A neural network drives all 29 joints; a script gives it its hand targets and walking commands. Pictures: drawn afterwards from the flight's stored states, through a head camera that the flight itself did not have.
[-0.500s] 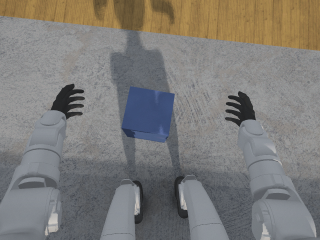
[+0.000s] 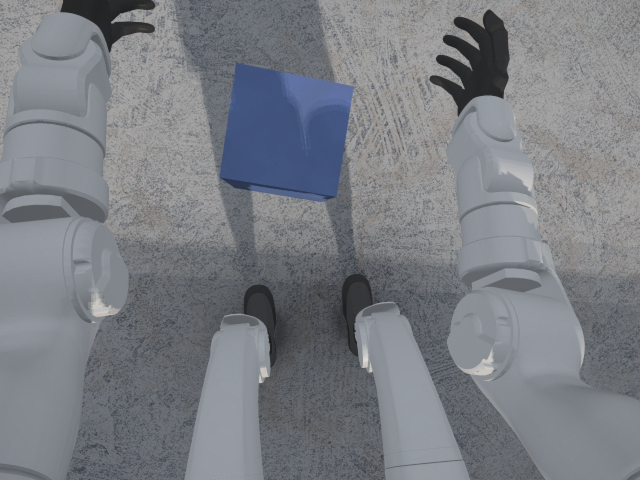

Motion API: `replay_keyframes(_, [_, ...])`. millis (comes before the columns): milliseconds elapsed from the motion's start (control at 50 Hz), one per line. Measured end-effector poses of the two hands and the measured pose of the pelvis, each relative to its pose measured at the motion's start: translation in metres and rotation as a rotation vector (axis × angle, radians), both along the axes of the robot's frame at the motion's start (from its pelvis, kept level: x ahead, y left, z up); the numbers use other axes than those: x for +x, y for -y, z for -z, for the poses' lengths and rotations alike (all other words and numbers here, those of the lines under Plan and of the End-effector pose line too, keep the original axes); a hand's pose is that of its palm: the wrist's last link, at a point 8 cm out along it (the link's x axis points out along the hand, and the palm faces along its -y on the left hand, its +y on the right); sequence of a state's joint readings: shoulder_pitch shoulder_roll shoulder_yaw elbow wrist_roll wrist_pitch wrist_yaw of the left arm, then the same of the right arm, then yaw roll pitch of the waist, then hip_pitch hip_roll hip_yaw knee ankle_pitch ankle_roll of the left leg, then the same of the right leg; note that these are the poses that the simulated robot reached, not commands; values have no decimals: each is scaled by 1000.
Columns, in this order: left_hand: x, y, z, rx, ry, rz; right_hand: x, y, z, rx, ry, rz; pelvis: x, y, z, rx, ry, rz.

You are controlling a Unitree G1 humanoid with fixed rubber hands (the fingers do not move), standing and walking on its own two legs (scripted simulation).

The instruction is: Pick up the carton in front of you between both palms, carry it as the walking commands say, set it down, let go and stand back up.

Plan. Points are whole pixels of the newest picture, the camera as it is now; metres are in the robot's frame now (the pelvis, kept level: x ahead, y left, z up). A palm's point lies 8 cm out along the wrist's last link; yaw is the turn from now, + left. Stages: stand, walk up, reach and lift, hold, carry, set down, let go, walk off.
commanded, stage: reach and lift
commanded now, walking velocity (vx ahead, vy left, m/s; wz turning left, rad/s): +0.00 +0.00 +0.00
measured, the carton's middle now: (285, 144) +0.53 +0.01 -0.53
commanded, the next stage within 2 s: none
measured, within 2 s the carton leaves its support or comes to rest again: leaves its support in 1.64 s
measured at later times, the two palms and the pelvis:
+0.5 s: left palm (172, 109) +0.55 +0.19 -0.34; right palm (405, 146) +0.48 -0.19 -0.34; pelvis -0.03 -0.02 -0.18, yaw -2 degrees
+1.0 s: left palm (196, 128) +0.55 +0.18 -0.47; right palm (386, 147) +0.50 -0.19 -0.45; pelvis -0.05 -0.01 -0.29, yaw -3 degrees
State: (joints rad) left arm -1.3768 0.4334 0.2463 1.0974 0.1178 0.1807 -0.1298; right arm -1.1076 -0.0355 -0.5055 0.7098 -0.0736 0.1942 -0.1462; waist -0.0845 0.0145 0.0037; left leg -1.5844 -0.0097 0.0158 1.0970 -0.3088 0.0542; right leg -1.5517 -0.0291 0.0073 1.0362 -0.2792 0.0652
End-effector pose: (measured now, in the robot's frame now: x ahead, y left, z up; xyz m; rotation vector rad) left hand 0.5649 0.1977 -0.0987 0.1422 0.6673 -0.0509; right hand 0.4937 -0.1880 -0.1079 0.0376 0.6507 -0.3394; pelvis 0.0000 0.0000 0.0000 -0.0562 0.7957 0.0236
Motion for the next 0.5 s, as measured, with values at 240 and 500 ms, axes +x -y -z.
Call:
replay_keyframes(240, [-11,20,111,-10,-44,-26,-8,5,100,-21,-54,-19,-4,11,63,-25,-79,-14])
replay_keyframes(500, [-14,10,243,24,-23,-53,-10,0,237,7,-61,-34,-34,17,183,-35,13,7])
